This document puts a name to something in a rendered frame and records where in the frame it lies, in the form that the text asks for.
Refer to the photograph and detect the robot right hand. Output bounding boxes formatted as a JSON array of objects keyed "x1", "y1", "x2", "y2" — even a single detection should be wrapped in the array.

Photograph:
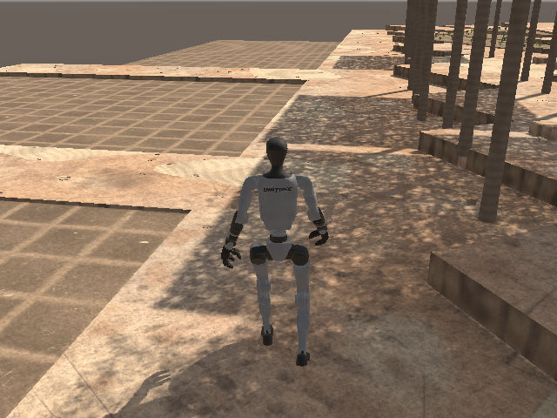
[{"x1": 309, "y1": 230, "x2": 329, "y2": 246}]

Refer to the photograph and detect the robot left upper arm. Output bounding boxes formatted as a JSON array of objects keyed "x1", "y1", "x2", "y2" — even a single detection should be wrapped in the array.
[{"x1": 235, "y1": 175, "x2": 259, "y2": 225}]

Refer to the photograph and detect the right robot shin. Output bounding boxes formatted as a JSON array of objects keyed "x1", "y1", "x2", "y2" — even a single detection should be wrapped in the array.
[{"x1": 297, "y1": 293, "x2": 310, "y2": 355}]

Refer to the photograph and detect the robot right upper arm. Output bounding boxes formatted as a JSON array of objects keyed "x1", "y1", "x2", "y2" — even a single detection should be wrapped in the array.
[{"x1": 295, "y1": 174, "x2": 321, "y2": 221}]

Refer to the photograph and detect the right robot forearm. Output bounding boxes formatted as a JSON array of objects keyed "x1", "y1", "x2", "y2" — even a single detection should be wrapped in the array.
[{"x1": 313, "y1": 207, "x2": 327, "y2": 234}]

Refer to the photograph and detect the left robot forearm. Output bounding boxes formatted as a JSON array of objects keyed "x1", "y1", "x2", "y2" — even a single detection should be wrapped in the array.
[{"x1": 224, "y1": 211, "x2": 243, "y2": 250}]

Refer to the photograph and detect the robot left hand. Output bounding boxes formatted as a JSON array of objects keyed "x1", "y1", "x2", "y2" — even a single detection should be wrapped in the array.
[{"x1": 221, "y1": 246, "x2": 241, "y2": 269}]

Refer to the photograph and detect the right robot foot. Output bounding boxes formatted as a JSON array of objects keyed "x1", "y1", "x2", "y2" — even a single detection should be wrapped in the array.
[{"x1": 296, "y1": 350, "x2": 310, "y2": 367}]

